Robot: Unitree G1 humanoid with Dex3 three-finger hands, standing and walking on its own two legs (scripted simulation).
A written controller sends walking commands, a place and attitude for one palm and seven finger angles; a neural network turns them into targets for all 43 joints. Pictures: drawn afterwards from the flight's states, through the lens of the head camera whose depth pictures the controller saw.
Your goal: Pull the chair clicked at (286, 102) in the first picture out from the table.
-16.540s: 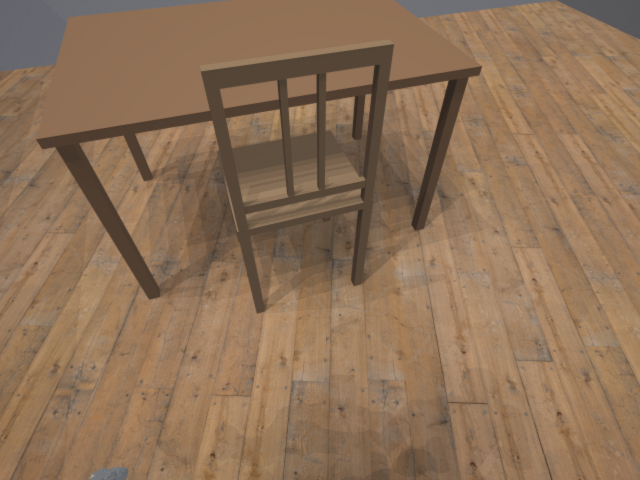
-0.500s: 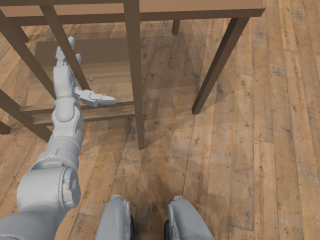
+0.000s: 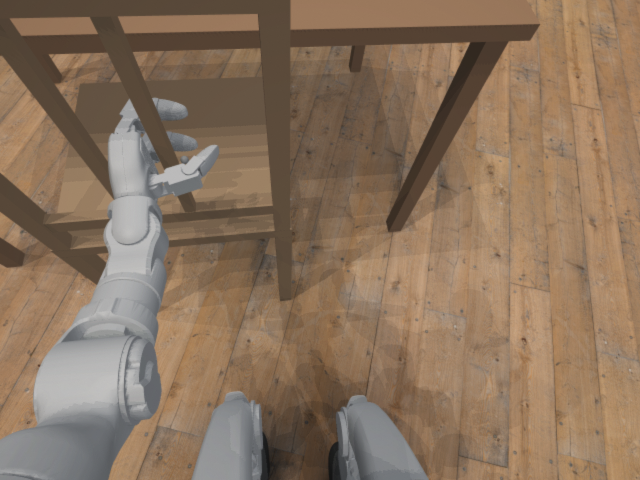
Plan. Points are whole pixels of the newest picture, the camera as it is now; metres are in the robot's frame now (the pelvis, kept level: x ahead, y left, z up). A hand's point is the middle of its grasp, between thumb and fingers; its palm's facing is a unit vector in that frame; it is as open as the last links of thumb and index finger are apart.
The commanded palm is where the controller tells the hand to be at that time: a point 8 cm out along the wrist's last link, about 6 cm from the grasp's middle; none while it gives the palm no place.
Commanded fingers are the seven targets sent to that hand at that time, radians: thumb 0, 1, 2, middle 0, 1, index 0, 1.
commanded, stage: hook a spindle and tug to test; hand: left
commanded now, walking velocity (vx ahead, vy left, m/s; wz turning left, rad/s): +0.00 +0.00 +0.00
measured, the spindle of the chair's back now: (82, 143) +0.52 +0.26 +0.05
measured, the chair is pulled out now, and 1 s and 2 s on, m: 0.00 0.04 0.15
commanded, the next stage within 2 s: step backward, pulling the chair out in 0.76 s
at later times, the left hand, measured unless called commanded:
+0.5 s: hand (188, 171) +0.48 +0.14 +0.04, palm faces +0.10 -0.99 -0.01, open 5.0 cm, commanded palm +0.44 +0.18 +0.03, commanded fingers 0.00 0.90 0.90 -0.50 -1.45 -0.50 -1.45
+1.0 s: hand (187, 185) +0.46 +0.13 +0.05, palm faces +0.08 -0.98 -0.17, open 5.0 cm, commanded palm +0.42 +0.18 +0.05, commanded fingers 0.00 0.90 0.90 -0.50 -1.45 -0.50 -1.45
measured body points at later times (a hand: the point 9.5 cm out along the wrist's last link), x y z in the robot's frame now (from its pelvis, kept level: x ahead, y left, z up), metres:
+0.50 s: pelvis +0.01 +0.01 +0.01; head +0.14 +0.01 +0.44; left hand +0.47 +0.19 +0.05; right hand +0.05 -0.25 -0.12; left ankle +0.05 +0.11 -0.61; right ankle +0.01 -0.10 -0.61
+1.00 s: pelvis +0.00 +0.00 +0.05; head +0.13 +0.00 +0.48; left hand +0.45 +0.19 +0.06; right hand +0.07 -0.25 -0.08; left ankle +0.05 +0.11 -0.61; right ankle +0.01 -0.10 -0.61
